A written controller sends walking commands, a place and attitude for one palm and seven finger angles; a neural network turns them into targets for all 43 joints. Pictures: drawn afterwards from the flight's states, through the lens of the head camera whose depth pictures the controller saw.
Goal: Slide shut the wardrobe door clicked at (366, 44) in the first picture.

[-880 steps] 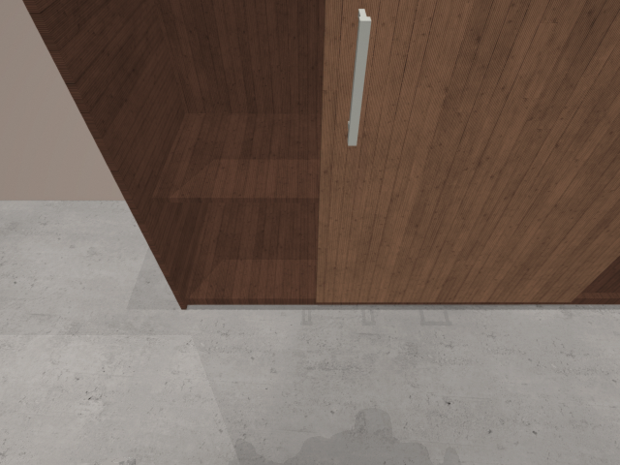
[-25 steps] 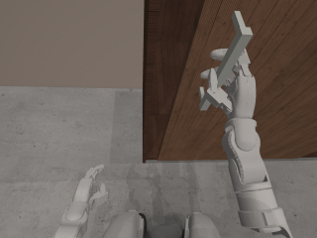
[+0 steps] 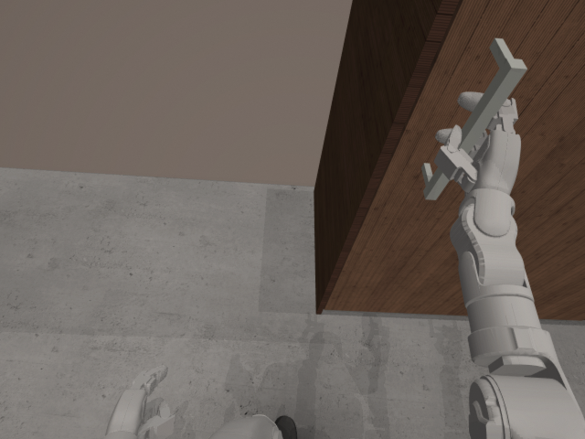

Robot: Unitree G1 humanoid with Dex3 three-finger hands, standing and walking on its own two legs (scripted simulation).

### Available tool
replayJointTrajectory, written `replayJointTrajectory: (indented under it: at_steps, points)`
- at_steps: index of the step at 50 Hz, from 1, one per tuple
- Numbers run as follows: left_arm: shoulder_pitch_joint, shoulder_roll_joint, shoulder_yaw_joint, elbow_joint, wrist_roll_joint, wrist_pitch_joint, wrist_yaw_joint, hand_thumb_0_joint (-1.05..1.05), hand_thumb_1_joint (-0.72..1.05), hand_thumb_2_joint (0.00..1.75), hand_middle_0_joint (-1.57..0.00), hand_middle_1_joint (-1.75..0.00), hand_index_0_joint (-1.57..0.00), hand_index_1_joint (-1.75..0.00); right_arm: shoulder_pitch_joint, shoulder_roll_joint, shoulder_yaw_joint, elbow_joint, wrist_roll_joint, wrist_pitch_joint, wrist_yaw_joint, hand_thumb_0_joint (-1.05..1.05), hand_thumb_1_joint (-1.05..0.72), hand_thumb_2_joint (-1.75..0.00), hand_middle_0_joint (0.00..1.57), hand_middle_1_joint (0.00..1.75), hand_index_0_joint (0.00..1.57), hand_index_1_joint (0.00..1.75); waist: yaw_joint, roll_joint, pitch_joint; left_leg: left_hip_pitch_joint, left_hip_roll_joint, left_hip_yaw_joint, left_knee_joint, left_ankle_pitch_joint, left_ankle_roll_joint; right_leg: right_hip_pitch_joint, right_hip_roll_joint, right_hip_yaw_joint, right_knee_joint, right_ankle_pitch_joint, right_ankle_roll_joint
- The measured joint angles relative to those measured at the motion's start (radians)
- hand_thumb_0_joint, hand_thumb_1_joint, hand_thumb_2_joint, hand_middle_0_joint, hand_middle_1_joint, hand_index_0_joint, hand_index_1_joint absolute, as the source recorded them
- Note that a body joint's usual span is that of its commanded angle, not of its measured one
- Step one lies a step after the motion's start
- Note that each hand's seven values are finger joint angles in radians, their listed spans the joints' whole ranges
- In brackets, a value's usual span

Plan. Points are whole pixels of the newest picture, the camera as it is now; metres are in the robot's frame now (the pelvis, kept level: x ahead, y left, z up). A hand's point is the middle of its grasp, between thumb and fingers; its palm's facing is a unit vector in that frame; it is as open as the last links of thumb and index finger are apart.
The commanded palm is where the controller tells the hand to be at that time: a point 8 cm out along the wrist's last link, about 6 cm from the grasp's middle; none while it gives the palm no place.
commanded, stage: step sideways, sliding the door along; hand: right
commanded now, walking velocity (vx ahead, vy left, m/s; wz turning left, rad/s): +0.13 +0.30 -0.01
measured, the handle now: (460, 131) +0.49 -0.22 +0.14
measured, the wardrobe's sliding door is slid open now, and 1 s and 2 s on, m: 0.00 0.00 0.00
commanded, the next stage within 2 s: stop walking and hold the door there in 0.10 s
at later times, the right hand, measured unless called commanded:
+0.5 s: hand (448, 151) +0.44 -0.19 +0.14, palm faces +0.55 +0.77 -0.34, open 6.1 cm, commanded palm +0.39 -0.23 +0.13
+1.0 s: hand (444, 148) +0.45 -0.18 +0.14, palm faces +0.59 +0.76 -0.26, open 5.6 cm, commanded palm +0.40 -0.22 +0.13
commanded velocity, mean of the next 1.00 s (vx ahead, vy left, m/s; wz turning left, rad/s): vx -0.04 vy -0.08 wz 0.01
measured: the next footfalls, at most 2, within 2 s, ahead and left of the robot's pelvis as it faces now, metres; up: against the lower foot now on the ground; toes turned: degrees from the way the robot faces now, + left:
left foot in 0.30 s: +0.17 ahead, +0.34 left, +0.00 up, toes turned +4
right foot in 0.56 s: +0.15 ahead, +0.11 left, +0.00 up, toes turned +3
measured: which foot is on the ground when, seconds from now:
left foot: down 0.00-0.00, up 0.02-0.28, down 0.30-0.58, up 0.60-0.78, down 0.80-1.00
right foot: down 0.00-0.30, up 0.32-0.54, down 0.56-1.00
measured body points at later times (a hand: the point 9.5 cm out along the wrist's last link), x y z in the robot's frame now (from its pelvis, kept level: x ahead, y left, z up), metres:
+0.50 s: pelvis +0.06 +0.16 -0.01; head +0.10 +0.19 +0.44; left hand +0.21 +0.47 -0.11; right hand +0.41 -0.22 +0.16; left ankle +0.13 +0.34 -0.73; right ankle +0.08 +0.08 -0.70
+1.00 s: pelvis +0.06 +0.19 +0.01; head +0.06 +0.20 +0.46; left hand +0.08 +0.48 -0.12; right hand +0.41 -0.22 +0.16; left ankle +0.05 +0.31 -0.73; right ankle +0.11 +0.11 -0.73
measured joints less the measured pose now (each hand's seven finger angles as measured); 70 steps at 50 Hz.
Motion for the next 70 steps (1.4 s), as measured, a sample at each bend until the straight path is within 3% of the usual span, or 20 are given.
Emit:
replayJointTrajectory:
  at_steps: [1, 4, 7, 10, 12, 14, 16, 18, 20, 23, 26, 28, 29, 33, 36, 41, 43, 48, 64, 70]
  points:
    - [-0.002, -0.001, 0.01, -0.009, 0.004, 0.002, 0.0, 0.01, 0.9, 0.9, -0.2, -0.3, -0.2, -0.29, -0.02, -0.019, 0.002, 0.008, 0.011, 0.002, 0.008, 0.02, -0.83, -0.87, 0.32, 1.38, 0.12, 1.34, 0.009, 0.006, 0.018, -0.056, 0.003, -0.023, 0.175, -0.076, -0.031, -0.001, -0.007, 0.01, 0.004, 0.028, 0.012]
    - [-0.005, 0.0, 0.023, -0.003, 0.009, 0.023, -0.015, 0.01, 0.9, 0.9, -0.2, -0.3, -0.2, -0.29, -0.062, -0.049, -0.008, 0.045, 0.024, 0.007, 0.039, 0.02, -0.83, -0.87, 0.31, 1.37, 0.12, 1.34, 0.011, 0.013, 0.048, -0.194, 0.034, -0.119, 0.673, -0.254, -0.033, -0.013, -0.032, 0.055, 0.05, -0.014, 0.072]
    - [0.009, 0.003, 0.026, 0.009, 0.005, 0.037, -0.021, 0.01, 0.9, 0.9, -0.2, -0.3, -0.2, -0.29, -0.075, -0.058, -0.016, 0.044, 0.026, 0.012, 0.039, 0.02, -0.83, -0.88, 0.31, 1.35, 0.11, 1.34, -0.031, -0.016, 0.05, -0.268, 0.12, -0.16, 0.822, -0.294, -0.032, -0.019, -0.114, 0.088, 0.056, -0.032, 0.103]
    - [0.025, -0.002, 0.027, -0.005, 0.0, 0.05, -0.028, 0.01, 0.9, 0.9, -0.2, -0.3, -0.2, -0.29, -0.064, -0.088, -0.032, 0.008, 0.018, 0.016, 0.04, 0.01, -0.82, -0.88, 0.33, 1.34, 0.1, 1.36, -0.088, -0.047, 0.067, -0.248, 0.214, -0.146, 0.637, -0.261, -0.043, 0.006, -0.218, 0.097, 0.05, -0.041, 0.138]
    - [0.02, -0.004, 0.026, -0.014, -0.005, 0.051, -0.026, 0.0, 0.92, 0.91, -0.2, -0.3, -0.21, -0.3, -0.037, -0.141, -0.075, -0.001, -0.004, -0.01, 0.071, 0.0, -0.79, -0.88, 0.35, 1.35, 0.1, 1.37, -0.103, -0.054, 0.074, -0.194, 0.235, -0.127, 0.45, -0.219, -0.057, 0.027, -0.28, 0.095, 0.056, -0.052, 0.167]
    - [0.004, -0.004, 0.014, -0.025, -0.013, 0.061, -0.028, 0.0, 0.93, 0.91, -0.2, -0.3, -0.21, -0.3, 0.009, -0.242, -0.14, 0.03, -0.051, -0.058, 0.117, -0.03, -0.74, -0.88, 0.38, 1.36, 0.12, 1.38, -0.081, -0.044, 0.065, -0.106, 0.234, -0.098, 0.226, -0.119, -0.064, 0.017, -0.327, 0.104, 0.128, -0.08, 0.165]
    - [-0.022, 0.016, 0.007, -0.023, -0.015, 0.051, -0.027, 0.0, 0.93, 0.91, -0.2, -0.3, -0.21, -0.3, 0.039, -0.326, -0.22, 0.081, -0.097, -0.086, 0.146, -0.06, -0.69, -0.88, 0.4, 1.37, 0.15, 1.37, -0.035, -0.046, 0.068, -0.033, 0.218, -0.083, 0.12, -0.048, -0.105, -0.047, -0.341, 0.178, 0.308, -0.121, 0.115]
    - [-0.083, 0.072, 0.021, -0.005, -0.012, 0.051, -0.011, 0.0, 0.92, 0.91, -0.2, -0.3, -0.21, -0.3, 0.092, -0.358, -0.316, 0.134, -0.119, -0.118, 0.156, -0.09, -0.65, -0.87, 0.41, 1.38, 0.18, 1.35, 0.024, -0.094, 0.089, -0.041, 0.2, -0.077, 0.177, -0.085, -0.123, -0.134, -0.249, 0.256, 0.548, -0.226, 0.079]
    - [-0.109, 0.115, 0.033, 0.005, -0.013, 0.041, 0.012, 0.0, 0.92, 0.91, -0.2, -0.3, -0.21, -0.3, 0.131, -0.368, -0.37, 0.173, -0.124, -0.114, 0.162, -0.11, -0.63, -0.86, 0.43, 1.39, 0.23, 1.35, 0.043, -0.098, 0.084, -0.04, 0.203, -0.104, 0.168, -0.085, -0.119, -0.2, -0.111, 0.237, 0.706, -0.262, 0.062]
    - [-0.096, 0.153, 0.038, 0.011, -0.012, 0.019, 0.033, 0.0, 0.92, 0.9, -0.2, -0.3, -0.2, -0.29, 0.163, -0.368, -0.421, 0.246, -0.132, -0.121, 0.18, -0.11, -0.62, -0.85, 0.42, 1.37, 0.3, 1.36, 0.068, -0.087, 0.04, -0.012, 0.209, -0.119, 0.103, -0.055, -0.113, -0.222, 0.02, 0.157, 0.594, -0.286, 0.046]
    - [-0.048, 0.169, 0.041, 0.016, -0.009, 0.001, 0.043, 0.0, 0.91, 0.9, -0.19, -0.3, -0.2, -0.29, 0.171, -0.369, -0.428, 0.294, -0.145, -0.124, 0.184, -0.1, -0.62, -0.85, 0.42, 1.36, 0.35, 1.37, 0.09, -0.067, -0.024, 0.018, 0.207, -0.101, 0.037, -0.032, -0.111, -0.196, 0.074, 0.114, 0.365, -0.233, 0.04]
    - [-0.008, 0.179, 0.04, 0.016, -0.007, -0.004, 0.047, 0.0, 0.91, 0.9, -0.19, -0.3, -0.2, -0.29, 0.172, -0.368, -0.412, 0.307, -0.147, -0.127, 0.177, -0.09, -0.62, -0.86, 0.43, 1.37, 0.37, 1.38, 0.095, -0.058, -0.066, 0.022, 0.197, -0.089, 0.025, -0.028, -0.11, -0.15, 0.076, 0.113, 0.191, -0.091, 0.035]
    - [0.005, 0.175, 0.041, 0.017, -0.006, -0.003, 0.05, 0.0, 0.91, 0.9, -0.19, -0.3, -0.2, -0.29, 0.174, -0.371, -0.404, 0.309, -0.147, -0.131, 0.172, -0.09, -0.62, -0.86, 0.43, 1.37, 0.37, 1.38, 0.092, -0.04, -0.078, 0.017, 0.2, -0.095, 0.036, -0.034, -0.102, -0.14, 0.08, 0.103, 0.162, -0.017, 0.007]
    - [0.056, 0.139, 0.031, 0.003, 0.0, -0.011, 0.06, 0.0, 0.91, 0.9, -0.19, -0.3, -0.2, -0.29, 0.218, -0.386, -0.408, 0.335, -0.141, -0.149, 0.142, -0.08, -0.64, -0.84, 0.43, 1.38, 0.35, 1.37, 0.081, -0.009, -0.124, -0.058, 0.181, -0.112, 0.272, -0.246, -0.05, -0.106, 0.07, 0.06, 0.075, 0.025, -0.042]
    - [0.099, 0.104, 0.01, 0.004, -0.003, -0.028, 0.064, 0.0, 0.91, 0.9, -0.19, -0.3, -0.2, -0.29, 0.238, -0.405, -0.417, 0.36, -0.139, -0.143, 0.139, -0.08, -0.66, -0.83, 0.41, 1.37, 0.35, 1.37, 0.089, -0.009, -0.146, -0.027, 0.179, -0.063, 0.261, -0.255, -0.054, -0.087, 0.057, 0.057, 0.008, 0.058, -0.034]
    - [0.138, 0.064, -0.034, 0.018, 0.008, -0.037, 0.058, 0.0, 0.9, 0.9, -0.2, -0.3, -0.2, -0.3, 0.233, -0.46, -0.458, 0.416, -0.13, -0.129, 0.143, -0.08, -0.66, -0.83, 0.4, 1.34, 0.35, 1.37, 0.093, 0.009, -0.157, 0.106, 0.18, -0.031, -0.045, -0.075, -0.042, -0.113, 0.046, 0.03, 0.028, 0.052, -0.009]
    - [0.138, 0.066, -0.035, 0.036, 0.01, -0.03, 0.055, 0.0, 0.9, 0.9, -0.2, -0.3, -0.21, -0.3, 0.221, -0.465, -0.487, 0.463, -0.132, -0.135, 0.141, -0.08, -0.66, -0.83, 0.39, 1.33, 0.35, 1.37, 0.108, -0.019, -0.149, 0.109, 0.162, -0.022, -0.052, -0.061, -0.036, -0.118, 0.028, 0.042, 0.04, 0.044, 0.003]
    - [0.16, 0.088, -0.02, 0.086, 0.009, -0.021, 0.049, 0.01, 0.9, 0.9, -0.2, -0.3, -0.21, -0.3, 0.186, -0.48, -0.511, 0.566, -0.145, -0.161, 0.162, -0.09, -0.64, -0.85, 0.39, 1.34, 0.39, 1.38, 0.102, -0.04, -0.172, 0.102, 0.139, -0.024, -0.053, -0.081, -0.031, -0.135, 0.031, 0.084, 0.057, 0.044, 0.013]
    - [0.132, 0.118, 0.002, 0.071, 0.011, -0.043, 0.053, 0.01, 0.9, 0.9, -0.2, -0.3, -0.21, -0.3, 0.151, -0.527, -0.527, 0.666, -0.147, -0.172, 0.172, -0.11, -0.65, -0.86, 0.38, 1.36, 0.43, 1.4, 0.102, -0.012, -0.187, 0.128, 0.125, -0.025, -0.112, -0.056, -0.015, -0.103, 0.023, 0.087, -0.007, 0.065, 0.018]
    - [0.103, 0.152, 0.023, 0.068, 0.005, -0.022, 0.049, 0.0, 0.9, 0.9, -0.2, -0.3, -0.21, -0.3, 0.118, -0.505, -0.537, 0.685, -0.164, -0.181, 0.197, -0.14, -0.63, -0.86, 0.4, 1.36, 0.44, 1.4, 0.095, -0.041, -0.172, 0.107, 0.134, -0.012, -0.076, -0.072, -0.021, -0.184, 0.043, 0.167, 0.209, -0.074, 0.031]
